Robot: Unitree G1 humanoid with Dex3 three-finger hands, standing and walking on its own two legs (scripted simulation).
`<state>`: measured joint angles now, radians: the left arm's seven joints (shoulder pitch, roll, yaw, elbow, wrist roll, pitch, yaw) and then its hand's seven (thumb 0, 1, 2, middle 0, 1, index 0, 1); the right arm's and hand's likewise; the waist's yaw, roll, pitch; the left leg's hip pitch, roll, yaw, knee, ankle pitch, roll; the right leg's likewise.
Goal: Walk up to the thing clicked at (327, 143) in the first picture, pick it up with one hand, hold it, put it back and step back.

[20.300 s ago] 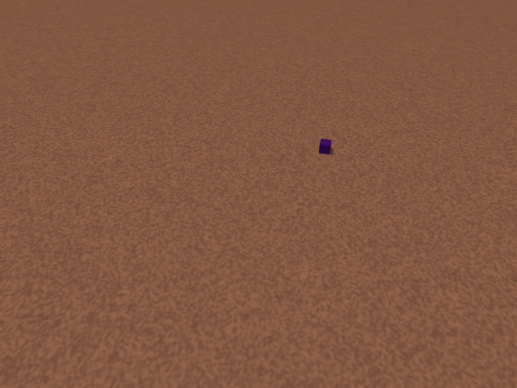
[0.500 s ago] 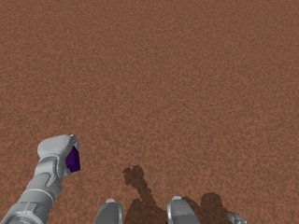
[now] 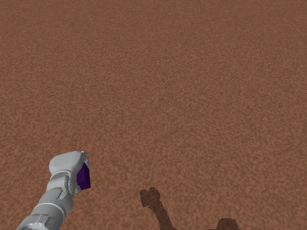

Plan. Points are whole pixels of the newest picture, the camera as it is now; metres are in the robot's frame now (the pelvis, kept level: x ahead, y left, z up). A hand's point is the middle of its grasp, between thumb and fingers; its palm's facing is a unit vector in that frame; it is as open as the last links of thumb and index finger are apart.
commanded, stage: hold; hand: left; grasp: from above
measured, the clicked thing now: (76, 177) +0.33 +0.22 -0.11
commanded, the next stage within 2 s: crouch in 1.96 s
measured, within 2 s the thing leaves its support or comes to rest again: neither
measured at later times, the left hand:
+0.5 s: hand (71, 166) +0.33 +0.22 -0.04, palm faces -0.43 -0.10 -0.89, open 9.6 cm
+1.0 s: hand (68, 170) +0.31 +0.21 -0.02, palm faces -0.43 -0.09 -0.90, open 9.6 cm
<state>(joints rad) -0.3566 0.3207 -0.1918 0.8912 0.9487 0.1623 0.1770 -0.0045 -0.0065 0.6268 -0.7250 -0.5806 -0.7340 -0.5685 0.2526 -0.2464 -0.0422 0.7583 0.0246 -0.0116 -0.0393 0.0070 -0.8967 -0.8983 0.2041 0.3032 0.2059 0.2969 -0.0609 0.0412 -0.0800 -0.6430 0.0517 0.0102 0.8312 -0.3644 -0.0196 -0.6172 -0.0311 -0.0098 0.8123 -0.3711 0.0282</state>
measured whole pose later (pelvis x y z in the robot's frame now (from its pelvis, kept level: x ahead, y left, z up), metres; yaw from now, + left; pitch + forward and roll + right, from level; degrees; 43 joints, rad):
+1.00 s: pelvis +0.01 +0.00 +0.03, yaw -1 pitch +3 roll +0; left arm -0.30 0.31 -0.23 0.77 0.98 0.18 0.08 -0.01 0.00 0.62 -0.72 -0.59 -0.73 -0.57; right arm 0.22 -0.26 -0.05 0.72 0.04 0.03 0.00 0.01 -0.90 -0.90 0.20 0.30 0.20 0.30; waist -0.01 0.05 -0.03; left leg -0.32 0.04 0.04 0.53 -0.25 -0.02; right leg -0.32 -0.04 0.01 0.54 -0.27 0.03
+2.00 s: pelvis +0.01 +0.00 +0.04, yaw -1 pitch +1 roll +0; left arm -0.29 0.33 -0.23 0.74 0.98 0.15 0.06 -0.01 0.01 0.61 -0.71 -0.60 -0.72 -0.58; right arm 0.20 -0.25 -0.05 0.72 0.04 0.05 -0.01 0.01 -0.90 -0.90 0.20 0.30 0.20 0.30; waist 0.00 0.05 -0.01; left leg -0.27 0.04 0.04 0.48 -0.22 -0.01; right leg -0.27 -0.04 0.01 0.48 -0.23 0.03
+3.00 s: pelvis -0.04 +0.01 -0.20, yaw -2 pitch +35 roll -3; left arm -0.77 0.44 0.01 1.32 1.10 0.04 0.40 -0.01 0.06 0.57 -0.67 -0.62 -0.69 -0.60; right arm 0.22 -0.21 -0.04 0.76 -0.07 -0.04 0.02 0.01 -0.89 -0.89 0.20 0.30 0.21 0.30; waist -0.17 0.06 -0.20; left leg -1.72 0.05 -0.04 1.71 -0.61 -0.01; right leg -1.67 -0.02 0.00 1.67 -0.62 0.04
